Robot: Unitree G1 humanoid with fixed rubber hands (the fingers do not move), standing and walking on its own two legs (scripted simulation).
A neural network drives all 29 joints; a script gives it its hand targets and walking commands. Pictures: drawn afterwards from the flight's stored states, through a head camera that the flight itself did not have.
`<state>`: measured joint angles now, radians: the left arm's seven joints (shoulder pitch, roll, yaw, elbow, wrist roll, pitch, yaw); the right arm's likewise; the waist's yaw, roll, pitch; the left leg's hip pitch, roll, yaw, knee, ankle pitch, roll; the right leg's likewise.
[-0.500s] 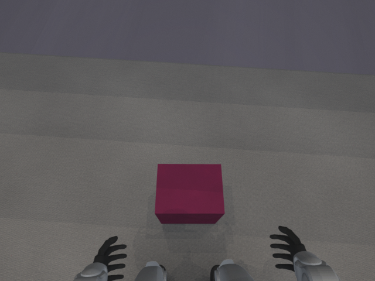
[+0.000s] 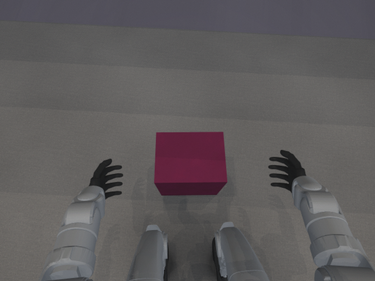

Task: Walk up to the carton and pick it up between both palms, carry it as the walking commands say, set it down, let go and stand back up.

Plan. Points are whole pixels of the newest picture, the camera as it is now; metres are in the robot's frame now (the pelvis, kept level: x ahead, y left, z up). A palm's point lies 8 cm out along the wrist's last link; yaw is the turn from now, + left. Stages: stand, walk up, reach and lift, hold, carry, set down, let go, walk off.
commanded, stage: reach and lift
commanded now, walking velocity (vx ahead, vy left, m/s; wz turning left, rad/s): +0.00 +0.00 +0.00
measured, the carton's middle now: (189, 166) +0.48 -0.02 -0.54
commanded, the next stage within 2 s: none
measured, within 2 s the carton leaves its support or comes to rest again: neither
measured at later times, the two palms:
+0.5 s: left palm (109, 131) +0.48 +0.20 -0.12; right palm (283, 128) +0.45 -0.25 -0.11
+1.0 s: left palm (121, 132) +0.51 +0.19 -0.20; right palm (268, 132) +0.48 -0.25 -0.19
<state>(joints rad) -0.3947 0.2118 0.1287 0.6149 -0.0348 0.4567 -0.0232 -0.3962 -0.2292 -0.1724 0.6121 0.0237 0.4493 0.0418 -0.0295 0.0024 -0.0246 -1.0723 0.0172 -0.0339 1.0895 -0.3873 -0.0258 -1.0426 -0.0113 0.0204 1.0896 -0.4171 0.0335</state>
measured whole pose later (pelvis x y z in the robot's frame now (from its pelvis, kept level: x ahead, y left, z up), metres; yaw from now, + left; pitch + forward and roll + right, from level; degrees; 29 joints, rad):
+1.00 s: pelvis -0.01 +0.00 -0.08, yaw -1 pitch +53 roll -1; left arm -1.09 0.30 0.35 0.91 0.02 0.13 -0.03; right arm -1.03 -0.29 -0.37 0.86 0.02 0.12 0.06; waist -0.04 0.01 -0.18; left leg -1.81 0.00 -0.05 1.25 -0.36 -0.04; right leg -1.79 0.01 0.05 1.25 -0.39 0.04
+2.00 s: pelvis -0.05 +0.00 -0.31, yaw -2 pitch +43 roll +0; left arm -1.34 0.44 0.11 1.07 -0.24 0.06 0.07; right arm -1.30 -0.42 -0.15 1.03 0.22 0.05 -0.08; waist -0.02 -0.01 0.24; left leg -2.34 -0.03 -0.07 2.16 -0.56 -0.07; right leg -2.33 0.03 0.05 2.17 -0.58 0.06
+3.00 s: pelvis -0.05 +0.00 -0.30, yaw -2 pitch +43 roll +0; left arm -1.41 0.37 0.02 1.16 -0.26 0.03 0.11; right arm -1.37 -0.33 -0.08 1.12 0.23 0.02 -0.11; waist -0.02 0.00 0.22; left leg -2.32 -0.03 -0.06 2.12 -0.55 -0.06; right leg -2.31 0.02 0.05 2.12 -0.56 0.06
